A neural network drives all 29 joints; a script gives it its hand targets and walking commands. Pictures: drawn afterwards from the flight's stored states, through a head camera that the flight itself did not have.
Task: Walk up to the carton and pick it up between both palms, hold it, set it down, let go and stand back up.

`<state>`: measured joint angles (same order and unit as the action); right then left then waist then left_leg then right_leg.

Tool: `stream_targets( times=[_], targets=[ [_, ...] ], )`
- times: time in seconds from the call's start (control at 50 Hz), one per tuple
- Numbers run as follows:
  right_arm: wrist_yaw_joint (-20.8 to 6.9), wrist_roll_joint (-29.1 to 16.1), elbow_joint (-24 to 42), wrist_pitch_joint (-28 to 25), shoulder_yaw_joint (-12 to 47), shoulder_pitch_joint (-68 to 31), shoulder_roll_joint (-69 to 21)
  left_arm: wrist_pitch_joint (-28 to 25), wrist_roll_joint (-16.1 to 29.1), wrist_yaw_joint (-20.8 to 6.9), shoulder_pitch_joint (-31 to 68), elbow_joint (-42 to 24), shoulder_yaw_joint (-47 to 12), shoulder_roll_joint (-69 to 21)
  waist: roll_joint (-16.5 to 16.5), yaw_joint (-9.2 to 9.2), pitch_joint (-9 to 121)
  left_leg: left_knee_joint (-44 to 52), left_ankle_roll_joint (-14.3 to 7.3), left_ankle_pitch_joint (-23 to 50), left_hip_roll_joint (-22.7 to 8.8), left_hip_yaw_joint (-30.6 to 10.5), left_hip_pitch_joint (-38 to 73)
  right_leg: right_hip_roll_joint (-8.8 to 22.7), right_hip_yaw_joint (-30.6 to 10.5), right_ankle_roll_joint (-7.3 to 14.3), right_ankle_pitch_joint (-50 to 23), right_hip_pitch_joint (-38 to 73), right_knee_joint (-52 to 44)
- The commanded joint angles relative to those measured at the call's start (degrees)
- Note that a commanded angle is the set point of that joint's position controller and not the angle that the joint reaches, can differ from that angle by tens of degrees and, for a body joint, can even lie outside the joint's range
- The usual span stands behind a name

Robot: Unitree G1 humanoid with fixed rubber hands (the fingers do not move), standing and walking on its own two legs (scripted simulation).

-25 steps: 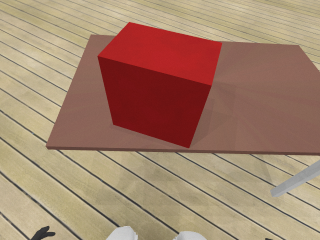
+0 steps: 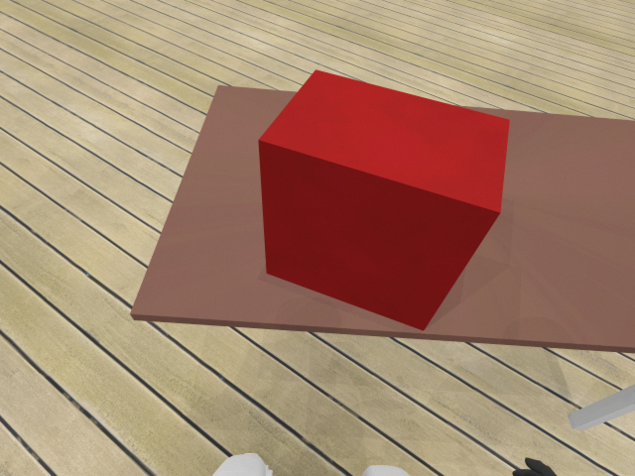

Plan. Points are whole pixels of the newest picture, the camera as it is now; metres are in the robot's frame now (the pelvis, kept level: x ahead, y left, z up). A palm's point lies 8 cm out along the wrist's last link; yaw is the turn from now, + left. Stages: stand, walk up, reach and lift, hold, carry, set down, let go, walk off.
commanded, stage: walk up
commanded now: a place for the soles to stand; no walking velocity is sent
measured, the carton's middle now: (372, 206) +0.49 -0.09 +0.04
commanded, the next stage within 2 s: stand in 1.50 s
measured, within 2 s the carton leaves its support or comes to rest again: neither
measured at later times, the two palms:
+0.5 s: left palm (116, 468) +0.15 +0.25 -0.10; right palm out of the picture +0.11 -0.38 -0.10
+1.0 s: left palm out of the picture +0.12 +0.24 -0.12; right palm out of the picture +0.08 -0.39 -0.09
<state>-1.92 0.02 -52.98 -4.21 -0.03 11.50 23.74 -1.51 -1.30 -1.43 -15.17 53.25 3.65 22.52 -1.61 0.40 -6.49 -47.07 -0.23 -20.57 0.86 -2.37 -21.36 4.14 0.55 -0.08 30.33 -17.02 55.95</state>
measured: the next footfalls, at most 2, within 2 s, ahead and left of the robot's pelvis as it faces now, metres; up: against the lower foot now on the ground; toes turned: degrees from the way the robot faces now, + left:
right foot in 0.38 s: +0.11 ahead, -0.15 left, +0.00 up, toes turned -1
left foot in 0.74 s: +0.06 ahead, +0.05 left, +0.00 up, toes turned -3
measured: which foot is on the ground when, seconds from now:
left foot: down 0.00-0.40, up 0.42-0.72, down 0.74-1.00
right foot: up 0.00-0.36, down 0.38-1.00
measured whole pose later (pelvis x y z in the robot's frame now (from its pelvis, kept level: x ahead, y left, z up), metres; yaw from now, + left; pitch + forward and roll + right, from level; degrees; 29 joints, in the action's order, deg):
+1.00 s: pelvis +0.02 -0.07 +0.00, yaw -3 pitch -6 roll +0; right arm 1.2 0.0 -55.9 -2.3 0.0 11.7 21.8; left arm 0.2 -1.3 -1.0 -9.2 53.7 3.6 22.5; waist -3.5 0.9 -7.3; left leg -47.8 1.0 -25.1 -0.6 -2.2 -17.1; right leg -2.0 1.3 2.9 15.0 -23.2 45.2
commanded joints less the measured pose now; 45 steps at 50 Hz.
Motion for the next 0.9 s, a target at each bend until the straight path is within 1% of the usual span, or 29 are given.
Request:
stream_targets(
  times=[0.0, 0.02, 0.04, 0.06, 0.08, 0.14, 0.18, 0.26, 0.3, 0.32, 0.34, 0.36, 0.38, 0.4, 0.42, 0.48, 0.52, 0.6, 0.64, 0.66, 0.68, 0.7, 0.72, 0.74, 0.76, 0.78, 0.8, 0.82, 0.88],
  targets=[
    [3.12, -0.03, 2.43, -2.04, -8.47, 8.7, 21.08, 0.1, 1.42, 1.42, 4.52, -7.49, 2.88, 15.51, 4.27, -4.11, 4.84, 26.67, -12.63, 9.18, -22.37, -37.32, 20.52, -1.63, -7.81, 2.81, 0.68, -26.96, 15.36],
    [3.5, 0.44, 2.16, -2.22, -7.97, 7.81, 19.48, 0.33, 1.51, 1.1, 4.57, -6.64, 2.7, 14.31, 4.4, -3.54, 1.73, 25.78, -10.61, 14.02, -19.79, -30.98, 15.86, -0.86, -8.52, 2.72, -1.98, -24.32, 13.52],
    [3.79, 0.48, 2.04, -2.36, -7.64, 7.17, 18.39, 0.6, 1.51, 0.75, 3.27, -6.23, 3.09, 13.82, 5.3, -2.84, 0.74, 25.19, -8.88, 16.87, -17.75, -26.53, 13.74, -0.68, -9.17, 2.45, -5.11, -21.66, 11.3],
    [3.99, 0.33, 1.73, -2.49, -7.33, 7.64, 18.28, 0.71, 1.44, 0.61, 2.64, -6.4, 3.37, 13.54, 6.39, -2.77, 0.31, 24.34, -8.36, 20.57, -17.33, -24.15, 12.75, -0.56, -8.72, 1.93, -6.4, -21.09, 10.04],
    [4.23, 0.1, 1.51, -2.55, -7.06, 7.84, 17.8, 0.93, 1.2, 0.55, 2.39, -6.43, 3.7, 13.36, 6.93, -2.54, 0.41, 23.3, -8.49, 24.51, -17.55, -22.98, 13.14, -0.6, -8.62, 1.65, -6.98, -21.19, 9.74],
    [4.96, -0.01, 1.2, -2.56, -6.27, 7.39, 16.18, 1.71, 0.79, 0.75, 3.86, -6.62, 3.7, 12.68, 5.2, -2.09, 0.55, 20.43, -10.56, 33.93, -18.14, -20.52, 13.25, -0.77, -8.22, 1.02, -7.13, -20.9, 7.85],
    [5.26, 0.14, 0.84, -2.59, -6.05, 7.27, 16.39, 1.88, 0.75, 0.8, 6.09, -7.06, 3.47, 12.24, 5.84, -2.34, 0.08, 18.71, -11.65, 38.11, -18.23, -18.65, 13.2, -0.35, -7.47, 1.05, -6.33, -20.66, 5.09],
    [5.45, 0.44, 0.73, -2.27, -5.79, 4.96, 16.77, 1.31, 1.02, 0.85, 8.45, -7.13, 3.21, 11.9, 8.77, -2.36, 1.25, 15.17, -12.75, 43.0, -18.67, -17.0, 13.54, 1.0, -3.71, 1.13, -4.37, -16.93, -3.57],
    [5.39, 0.44, 1.31, -1.73, -5.57, 1.4, 16.71, 0.46, 1.32, 0.9, 7.95, -6.01, 3.01, 11.57, 10.52, -1.71, 3.28, 12.04, -11.69, 41.84, -16.96, -13.86, 11.7, 0.09, -1.97, 1.75, -5.19, -11.45, -10.91],
    [5.3, 0.2, 1.77, -1.36, -5.26, -1.15, 16.35, 0.06, 1.39, 1.0, 5.4, -4.46, 2.98, 11.13, 9.57, 0.18, 5.15, 8.82, -10.09, 40.06, -15.11, -11.28, 9.27, -0.33, -1.2, 2.35, -10.67, -5.12, -17.35],
    [5.15, -0.15, 2.48, -1.0, -4.68, -3.48, 14.85, -0.52, 1.52, 1.28, 1.16, -2.06, 3.21, 11.63, 7.04, 2.57, 7.74, 3.14, -6.8, 36.87, -11.32, -6.41, 4.51, -1.04, -1.09, 3.44, -21.9, 4.76, -25.03],
    [5.03, -0.6, 3.15, -0.9, -3.78, -2.98, 11.77, -1.1, 0.98, 1.7, -3.46, -0.64, 4.37, 16.15, -3.89, 4.61, 11.67, -9.46, -2.93, 28.18, -6.81, -1.99, -1.0, 4.12, -10.51, 5.47, -33.12, 12.32, -26.63],
    [5.02, -1.03, 3.13, -0.31, -2.66, -0.64, 8.27, -1.47, 0.9, 1.99, -1.66, -1.39, 4.56, 18.38, -13.46, 2.7, 10.11, -18.46, -0.14, -1.17, 0.06, 3.29, -9.49, 12.74, -25.1, 9.95, -40.2, 13.76, -30.3],
    [5.2, -0.37, 2.28, 1.24, -2.99, -0.36, 9.33, -1.25, 1.63, 1.88, 1.21, -2.74, 3.37, 16.99, -6.81, 1.19, 8.78, -17.6, -0.75, -13.91, 0.18, 0.32, -7.71, 16.68, -30.77, 13.22, -34.97, 9.09, -33.51],
    [5.23, 0.06, 1.63, 1.89, -3.75, 0.45, 11.08, -1.11, 1.76, 1.91, 4.57, -3.63, 3.35, 17.12, -6.17, 0.23, 7.65, -18.54, -0.9, -15.61, -1.08, 0.05, -6.8, 17.24, -31.33, 14.32, -29.58, 7.13, -34.26],
    [4.11, -0.02, 1.59, 2.02, -3.88, -0.2, 11.19, -0.84, 1.02, 2.31, 6.75, -4.73, 2.71, 14.51, -6.76, 0.13, 4.41, -14.64, -1.07, -14.11, -2.05, 0.19, -6.34, 11.13, -22.82, 12.17, -29.83, 3.65, -31.35],
    [4.02, 0.17, 1.48, 2.14, -4.05, 0.8, 10.84, -0.76, 0.79, 2.33, 5.81, -4.89, 2.95, 14.45, -7.57, 0.72, 5.96, -12.1, -1.14, -14.02, -2.11, 0.93, -5.91, 11.06, -21.9, 12.36, -29.23, 5.07, -30.14],
    [4.15, 0.55, 1.17, 2.29, -4.44, 0.71, 11.3, -0.01, 0.75, 2.29, 6.58, -5.35, 3.41, 15.33, -6.33, 1.14, 5.01, -5.99, -0.97, -12.88, -2.22, 1.8, -3.66, 11.05, -22.62, 12.0, -18.59, 2.76, -32.0],
    [4.14, 0.74, 0.28, 1.94, -4.67, 1.93, 11.29, 0.4, 0.81, 2.04, 8.04, -5.37, 3.43, 15.45, -5.31, 0.33, 4.01, -1.32, -1.3, -10.79, -2.19, 1.85, -0.94, 10.8, -22.67, 11.76, -13.05, -0.19, -32.22],
    [4.12, 0.93, -0.39, 1.66, -4.72, 3.02, 10.98, 0.67, 0.96, 1.9, 9.36, -5.56, 3.38, 15.35, -5.06, -0.4, 3.67, 3.03, -1.55, -7.67, -2.07, 2.36, 1.88, 9.96, -21.05, 11.04, -10.0, -2.63, -31.55],
    [4.06, 1.05, -1.63, 1.22, -4.63, 4.65, 10.24, 0.99, 1.25, 1.65, 11.66, -5.8, 3.0, 14.58, -3.72, -1.92, 3.63, 9.37, -1.85, -1.74, -2.07, 3.08, 7.33, 8.85, -18.4, 9.72, -7.96, -6.65, -29.88],
    [4.09, 1.44, -2.78, 0.86, -4.64, 6.26, 9.73, 1.41, 1.59, 1.38, 13.24, -5.92, 2.49, 12.94, -1.89, -2.91, 3.56, 14.42, -2.3, 0.16, -2.01, 1.73, 10.98, 6.75, -15.82, 7.62, -6.37, -9.79, -27.02],
    [4.35, 2.22, -3.21, 0.57, -4.83, 6.92, 10.83, 1.78, 2.09, 1.13, 13.89, -5.97, 1.83, 10.76, 4.18, -2.96, 2.26, 21.38, -4.08, -4.85, -6.2, -8.32, 9.97, 3.14, -12.88, 4.83, -5.63, -12.54, -21.0],
    [4.58, 2.65, -2.28, 0.2, -5.13, 4.65, 14.1, 2.15, 2.16, 0.97, 12.92, -5.58, 1.73, 9.66, 9.67, -2.19, 1.04, 28.3, -7.46, -14.3, -12.85, -22.62, 6.99, -2.79, -7.89, 2.34, -0.1, -15.22, -12.59],
    [4.32, 2.68, -0.36, 0.41, -5.3, -2.78, 16.88, 2.29, 2.18, 1.28, 11.44, -4.28, 2.05, 10.98, 12.85, -0.38, -2.46, 33.1, -10.97, -19.87, -18.3, -28.59, -1.91, -5.44, -3.73, 1.27, 0.15, -12.23, -4.08],
    [4.17, 2.57, 0.57, 0.34, -5.48, -6.47, 18.4, 2.25, 1.65, 1.5, 9.77, -3.05, 2.88, 12.66, 13.52, -0.17, -2.96, 32.87, -14.69, -16.34, -21.62, -30.83, -6.49, -4.64, -5.53, 0.95, 2.55, -8.24, -0.24],
    [4.15, 2.65, 0.88, 0.24, -5.13, -8.91, 16.94, 2.04, 1.67, 1.36, 8.26, -2.33, 3.03, 12.81, 12.33, 1.05, -3.46, 30.67, -14.73, -12.15, -20.41, -27.56, -8.14, -3.57, -5.5, 1.06, 1.68, -5.18, -0.26],
    [4.06, 2.5, 0.7, 0.1, -4.78, -9.58, 15.5, 1.78, 1.69, 0.99, 7.85, -1.9, 3.11, 12.19, 11.97, 1.49, -2.73, 27.77, -13.24, -7.35, -17.74, -22.97, -8.27, -3.04, -4.58, 1.36, -0.77, -2.04, -3.62],
    [3.56, 1.78, 1.63, 0.76, -3.85, -11.36, 12.76, 1.01, 1.67, 0.87, 4.51, -0.35, 3.23, 10.41, 12.36, 3.42, 2.7, 20.25, -6.83, -0.66, -11.48, -12.94, -9.68, -3.68, -1.5, 2.44, -11.33, 8.91, -17.13]
  ],
)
